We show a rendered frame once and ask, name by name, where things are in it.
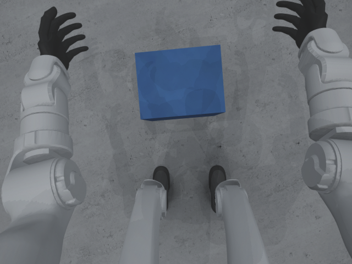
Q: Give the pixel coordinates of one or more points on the robot left upper arm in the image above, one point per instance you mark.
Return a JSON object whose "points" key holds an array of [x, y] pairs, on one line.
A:
{"points": [[40, 199]]}

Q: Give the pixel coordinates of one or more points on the right robot hand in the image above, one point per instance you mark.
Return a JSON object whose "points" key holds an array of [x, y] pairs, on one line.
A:
{"points": [[312, 16]]}

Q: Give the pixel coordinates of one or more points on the carton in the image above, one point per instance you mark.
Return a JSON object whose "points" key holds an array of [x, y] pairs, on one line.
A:
{"points": [[180, 83]]}

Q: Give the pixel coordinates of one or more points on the robot right forearm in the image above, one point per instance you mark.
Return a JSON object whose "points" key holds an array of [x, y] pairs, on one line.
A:
{"points": [[327, 69]]}

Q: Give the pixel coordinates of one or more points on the right robot foot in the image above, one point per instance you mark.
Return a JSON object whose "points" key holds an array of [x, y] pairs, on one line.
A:
{"points": [[216, 176]]}

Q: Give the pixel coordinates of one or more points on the robot right upper arm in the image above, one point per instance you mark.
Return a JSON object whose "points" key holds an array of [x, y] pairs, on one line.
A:
{"points": [[327, 169]]}

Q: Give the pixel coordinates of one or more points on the left robot hand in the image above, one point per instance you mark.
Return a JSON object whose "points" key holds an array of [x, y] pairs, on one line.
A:
{"points": [[51, 39]]}

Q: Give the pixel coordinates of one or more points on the robot left forearm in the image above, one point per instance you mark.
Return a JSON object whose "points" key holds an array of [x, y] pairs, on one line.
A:
{"points": [[44, 115]]}

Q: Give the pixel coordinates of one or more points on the left robot thigh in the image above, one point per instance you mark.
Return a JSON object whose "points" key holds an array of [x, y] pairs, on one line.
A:
{"points": [[141, 243]]}

